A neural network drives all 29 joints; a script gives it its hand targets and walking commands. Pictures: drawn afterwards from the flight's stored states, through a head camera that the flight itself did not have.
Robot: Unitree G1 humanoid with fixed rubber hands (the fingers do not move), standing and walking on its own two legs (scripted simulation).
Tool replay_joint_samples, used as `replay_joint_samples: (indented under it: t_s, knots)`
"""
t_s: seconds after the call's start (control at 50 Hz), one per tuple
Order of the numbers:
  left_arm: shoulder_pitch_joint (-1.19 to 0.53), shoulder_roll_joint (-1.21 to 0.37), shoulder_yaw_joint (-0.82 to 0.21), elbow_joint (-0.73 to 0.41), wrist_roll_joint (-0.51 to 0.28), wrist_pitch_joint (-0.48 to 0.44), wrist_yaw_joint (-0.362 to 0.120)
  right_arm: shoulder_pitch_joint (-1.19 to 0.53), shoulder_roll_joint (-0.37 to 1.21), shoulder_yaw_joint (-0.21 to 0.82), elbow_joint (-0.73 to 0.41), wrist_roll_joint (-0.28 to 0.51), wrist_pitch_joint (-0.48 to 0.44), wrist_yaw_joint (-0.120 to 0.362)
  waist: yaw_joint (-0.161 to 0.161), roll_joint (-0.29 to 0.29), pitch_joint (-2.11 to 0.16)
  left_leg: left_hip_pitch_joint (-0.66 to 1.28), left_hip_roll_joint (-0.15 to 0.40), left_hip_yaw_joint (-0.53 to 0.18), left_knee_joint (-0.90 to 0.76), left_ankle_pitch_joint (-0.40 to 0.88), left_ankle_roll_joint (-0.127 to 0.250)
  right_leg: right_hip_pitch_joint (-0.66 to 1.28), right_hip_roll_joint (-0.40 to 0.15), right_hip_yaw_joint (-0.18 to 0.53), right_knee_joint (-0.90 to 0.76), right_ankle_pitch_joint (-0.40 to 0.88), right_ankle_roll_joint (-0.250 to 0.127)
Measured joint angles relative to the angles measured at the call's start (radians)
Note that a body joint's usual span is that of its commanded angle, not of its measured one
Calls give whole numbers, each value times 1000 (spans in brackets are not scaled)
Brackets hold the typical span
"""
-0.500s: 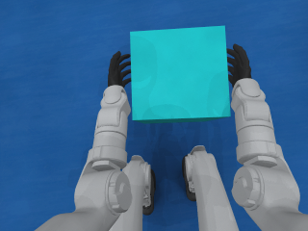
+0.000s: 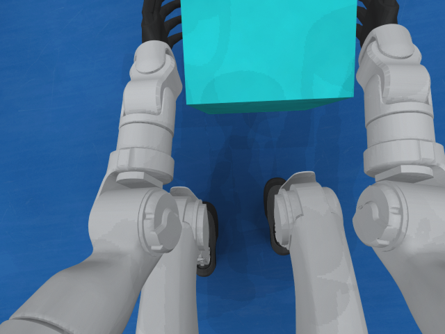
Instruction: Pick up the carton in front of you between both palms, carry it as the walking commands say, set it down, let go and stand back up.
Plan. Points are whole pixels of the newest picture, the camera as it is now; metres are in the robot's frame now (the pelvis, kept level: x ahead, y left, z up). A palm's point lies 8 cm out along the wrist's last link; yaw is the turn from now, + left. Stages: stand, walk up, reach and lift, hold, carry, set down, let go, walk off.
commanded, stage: set down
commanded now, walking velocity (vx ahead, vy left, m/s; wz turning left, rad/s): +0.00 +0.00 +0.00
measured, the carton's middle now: (259, 47) +0.53 -0.10 -0.21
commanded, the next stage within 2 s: none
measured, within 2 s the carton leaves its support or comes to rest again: rests again in 0.66 s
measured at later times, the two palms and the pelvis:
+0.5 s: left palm (175, 49) +0.56 +0.05 -0.22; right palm (353, 35) +0.52 -0.25 -0.22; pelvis +0.00 +0.00 -0.06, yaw +0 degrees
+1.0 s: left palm (173, 56) +0.55 +0.06 -0.24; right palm (350, 45) +0.51 -0.25 -0.24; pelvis -0.02 +0.01 -0.08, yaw +0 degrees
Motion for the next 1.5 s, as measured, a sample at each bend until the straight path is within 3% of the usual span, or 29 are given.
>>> replay_joint_samples:
  t_s: [0.32,0.68,0.78,1.14,1.26,1.38,1.42,1.5]
  knots:
    - [-155,103,-152,56,-159,-7,68,-159,-117,105,66,131,-10,-29,-19,0,239,-67,-15,5,200,-50,-3,-69,-17,-12,192,-39,-7]
    - [-217,142,-178,195,-162,-26,50,-201,-140,93,195,122,-44,21,-31,5,292,-82,-38,2,253,-30,4,-62,-37,-16,236,-33,2]
    - [-238,153,-187,212,-178,-32,26,-219,-161,91,217,136,-51,42,-29,4,325,-73,-41,1,270,-26,3,-50,-41,-19,250,-30,0]
    - [-283,160,-107,233,-97,-47,-87,-264,-194,15,258,77,-69,160,-22,-9,410,-45,-40,0,305,-21,5,-19,-41,-24,278,-21,-2]
    - [-281,152,-95,233,-83,-57,-103,-254,-197,-11,258,65,-81,176,-17,-15,409,-40,-36,6,311,-31,13,-17,-35,-18,284,-28,6]
    - [-270,154,-133,249,-72,-81,-90,-246,-197,-19,310,67,-133,164,-15,-16,410,-28,-30,16,314,-46,19,-9,-29,-8,289,-41,18]
    - [-270,167,-178,277,-98,-91,-63,-242,-206,-4,360,83,-161,126,-13,-17,411,-25,-29,18,312,-51,18,-9,-27,-6,288,-45,19]
    - [-283,224,-271,324,-202,-112,-14,-241,-254,69,425,188,-219,43,-12,-22,410,-33,-33,10,311,-57,10,-17,-31,-13,288,-52,14]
